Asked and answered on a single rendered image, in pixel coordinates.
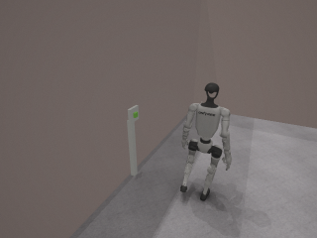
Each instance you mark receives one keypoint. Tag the robot right foot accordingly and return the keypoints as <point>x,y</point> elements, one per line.
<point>203,195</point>

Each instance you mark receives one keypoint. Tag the robot left hand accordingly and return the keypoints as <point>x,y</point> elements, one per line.
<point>184,142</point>

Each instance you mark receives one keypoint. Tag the button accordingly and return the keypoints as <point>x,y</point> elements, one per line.
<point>135,114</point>

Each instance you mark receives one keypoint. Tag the robot right forearm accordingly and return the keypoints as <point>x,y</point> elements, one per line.
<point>226,145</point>

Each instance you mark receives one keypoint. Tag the robot left foot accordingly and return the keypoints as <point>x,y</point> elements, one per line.
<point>183,188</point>

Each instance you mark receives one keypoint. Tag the robot foot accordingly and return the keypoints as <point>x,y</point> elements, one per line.
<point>203,195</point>
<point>183,188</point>

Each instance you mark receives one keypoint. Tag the panel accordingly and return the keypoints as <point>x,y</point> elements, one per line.
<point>132,139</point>

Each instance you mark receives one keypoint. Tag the robot left forearm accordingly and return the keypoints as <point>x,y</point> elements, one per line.
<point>185,133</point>

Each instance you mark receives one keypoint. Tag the robot right hand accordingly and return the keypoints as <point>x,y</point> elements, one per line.
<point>228,161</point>

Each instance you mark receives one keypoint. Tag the robot left upper arm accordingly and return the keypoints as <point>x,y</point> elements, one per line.
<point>190,115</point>

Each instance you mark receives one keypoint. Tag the robot right upper arm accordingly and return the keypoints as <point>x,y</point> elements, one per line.
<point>225,123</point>

